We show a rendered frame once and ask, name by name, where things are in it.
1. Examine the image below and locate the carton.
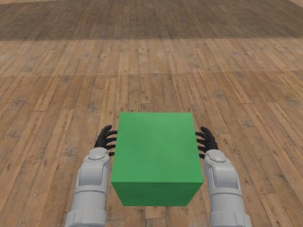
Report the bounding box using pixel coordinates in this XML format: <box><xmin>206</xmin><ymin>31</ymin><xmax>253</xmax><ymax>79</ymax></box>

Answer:
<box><xmin>111</xmin><ymin>112</ymin><xmax>204</xmax><ymax>206</ymax></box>

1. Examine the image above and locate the right robot forearm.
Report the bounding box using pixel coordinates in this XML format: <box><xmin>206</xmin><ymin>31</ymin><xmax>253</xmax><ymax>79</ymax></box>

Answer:
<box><xmin>204</xmin><ymin>149</ymin><xmax>252</xmax><ymax>227</ymax></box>

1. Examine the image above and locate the right robot hand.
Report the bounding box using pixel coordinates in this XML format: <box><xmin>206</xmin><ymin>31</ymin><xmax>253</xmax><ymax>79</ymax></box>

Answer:
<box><xmin>195</xmin><ymin>127</ymin><xmax>219</xmax><ymax>159</ymax></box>

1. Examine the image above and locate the left robot forearm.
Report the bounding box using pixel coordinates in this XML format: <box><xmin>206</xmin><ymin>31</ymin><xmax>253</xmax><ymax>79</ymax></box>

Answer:
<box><xmin>64</xmin><ymin>147</ymin><xmax>110</xmax><ymax>227</ymax></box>

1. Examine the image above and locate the left robot hand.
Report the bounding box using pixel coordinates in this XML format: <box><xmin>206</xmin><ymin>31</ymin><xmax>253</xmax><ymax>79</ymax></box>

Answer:
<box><xmin>94</xmin><ymin>125</ymin><xmax>117</xmax><ymax>156</ymax></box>

